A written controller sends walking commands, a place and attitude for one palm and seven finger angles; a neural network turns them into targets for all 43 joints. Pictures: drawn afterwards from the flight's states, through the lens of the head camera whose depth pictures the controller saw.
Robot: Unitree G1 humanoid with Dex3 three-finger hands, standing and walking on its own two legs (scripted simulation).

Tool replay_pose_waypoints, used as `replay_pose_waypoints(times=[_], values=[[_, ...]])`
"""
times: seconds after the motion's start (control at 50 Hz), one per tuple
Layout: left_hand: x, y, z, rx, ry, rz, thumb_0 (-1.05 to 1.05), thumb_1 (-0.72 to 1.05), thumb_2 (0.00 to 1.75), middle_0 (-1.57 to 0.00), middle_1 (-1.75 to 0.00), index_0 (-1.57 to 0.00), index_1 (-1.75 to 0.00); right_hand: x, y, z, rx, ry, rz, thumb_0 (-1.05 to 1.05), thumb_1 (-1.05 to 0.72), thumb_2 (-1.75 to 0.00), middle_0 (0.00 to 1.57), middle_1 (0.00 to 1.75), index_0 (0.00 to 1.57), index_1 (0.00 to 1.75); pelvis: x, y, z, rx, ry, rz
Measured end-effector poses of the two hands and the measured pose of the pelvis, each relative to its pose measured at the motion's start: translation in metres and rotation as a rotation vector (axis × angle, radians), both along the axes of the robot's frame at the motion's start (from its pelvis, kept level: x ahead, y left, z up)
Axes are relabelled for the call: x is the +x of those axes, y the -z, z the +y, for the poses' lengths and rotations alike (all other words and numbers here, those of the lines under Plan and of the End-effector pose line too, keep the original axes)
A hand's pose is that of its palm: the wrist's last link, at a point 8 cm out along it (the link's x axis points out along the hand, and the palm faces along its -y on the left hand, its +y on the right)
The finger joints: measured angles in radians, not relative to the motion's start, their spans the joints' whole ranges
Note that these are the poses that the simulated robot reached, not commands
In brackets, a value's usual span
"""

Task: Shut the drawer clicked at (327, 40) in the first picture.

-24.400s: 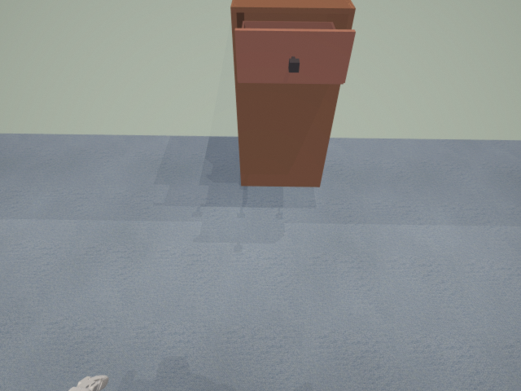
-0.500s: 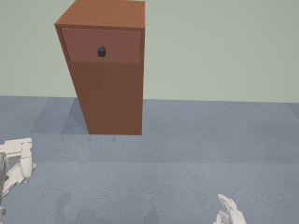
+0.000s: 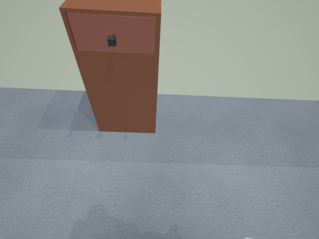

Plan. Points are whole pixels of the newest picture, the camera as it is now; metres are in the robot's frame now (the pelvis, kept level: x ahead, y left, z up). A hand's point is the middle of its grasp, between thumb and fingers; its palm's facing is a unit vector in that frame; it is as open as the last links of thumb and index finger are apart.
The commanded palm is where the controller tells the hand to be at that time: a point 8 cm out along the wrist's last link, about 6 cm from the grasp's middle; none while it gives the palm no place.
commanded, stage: let the arm hang, fingers relaxed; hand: left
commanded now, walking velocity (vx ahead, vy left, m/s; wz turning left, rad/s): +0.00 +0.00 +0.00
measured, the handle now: (112, 39) +0.92 +0.25 +0.02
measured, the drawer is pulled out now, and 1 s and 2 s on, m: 0.00 0.00 0.00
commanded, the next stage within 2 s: look to check the result in 0.82 s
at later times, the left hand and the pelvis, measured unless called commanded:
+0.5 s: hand out of the picture +0.03 +0.18 -0.16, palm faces -0.01 -0.96 -0.26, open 7.0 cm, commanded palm none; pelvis +0.02 -0.02 +0.01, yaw +0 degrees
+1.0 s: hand out of the picture +0.02 +0.15 -0.16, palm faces +0.00 -0.98 -0.21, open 7.4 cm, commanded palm none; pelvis +0.03 -0.03 +0.01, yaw -1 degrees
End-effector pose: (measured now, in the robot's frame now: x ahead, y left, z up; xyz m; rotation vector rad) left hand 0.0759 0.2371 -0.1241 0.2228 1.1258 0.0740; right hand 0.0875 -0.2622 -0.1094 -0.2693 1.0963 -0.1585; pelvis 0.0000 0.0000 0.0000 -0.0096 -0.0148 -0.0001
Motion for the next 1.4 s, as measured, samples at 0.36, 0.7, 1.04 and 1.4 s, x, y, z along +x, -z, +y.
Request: replay_pose_waypoints(times=[0.36, 0.7, 1.04, 1.4], values=[[-0.083, -0.004, 0.009, 0.085, -0.127, 0.311, 0.01, 0.9, 0.9, -0.45, -0.59, -0.45, -0.59, -0.072, 0.028, 0.019, 0.108, 0.09, 0.289, 0.01, -0.91, -0.9, 0.2, 0.3, 0.2, 0.3, 0.014, -0.012, -0.013, 0.001, 0.002, -0.018], [-0.033, 0.006, -0.038, -0.002, -0.088, 0.211, 0.01, 0.92, 0.9, -0.21, -0.31, -0.21, -0.31, -0.081, 0.028, 0.023, 0.128, 0.132, 0.306, 0.0, -0.92, -0.9, 0.2, 0.3, 0.2, 0.3, 0.021, -0.013, -0.023, 0.006, 0.015, -0.023], [-0.058, 0.005, -0.04, 0.009, -0.121, 0.31, 0.01, 0.91, 0.9, -0.2, -0.3, -0.2, -0.3, -0.085, 0.029, 0.024, 0.137, 0.15, 0.354, 0.0, -0.91, -0.9, 0.2, 0.3, 0.2, 0.3, 0.03, -0.014, -0.028, 0.008, 0.019, -0.015], [-0.04, 0.005, -0.049, 0.005, -0.118, 0.269, 0.01, 0.91, 0.9, -0.2, -0.3, -0.2, -0.3, -0.058, 0.029, 0.014, 0.131, 0.138, 0.301, 0.0, -0.91, -0.9, 0.2, 0.3, 0.2, 0.3, 0.039, -0.014, -0.034, 0.012, 0.021, -0.017]])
